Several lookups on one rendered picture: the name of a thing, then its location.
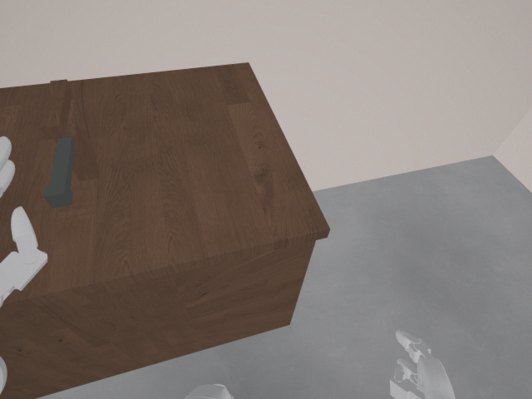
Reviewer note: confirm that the robot right hand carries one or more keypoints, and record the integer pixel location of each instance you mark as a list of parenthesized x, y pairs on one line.
[(428, 381)]

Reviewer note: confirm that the counter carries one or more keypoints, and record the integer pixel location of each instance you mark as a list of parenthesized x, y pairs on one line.
[(192, 224)]

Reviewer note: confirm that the tap lever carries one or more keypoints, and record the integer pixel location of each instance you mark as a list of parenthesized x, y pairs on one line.
[(58, 193)]

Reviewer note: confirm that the robot left hand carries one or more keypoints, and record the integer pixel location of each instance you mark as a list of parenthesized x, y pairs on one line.
[(18, 268)]

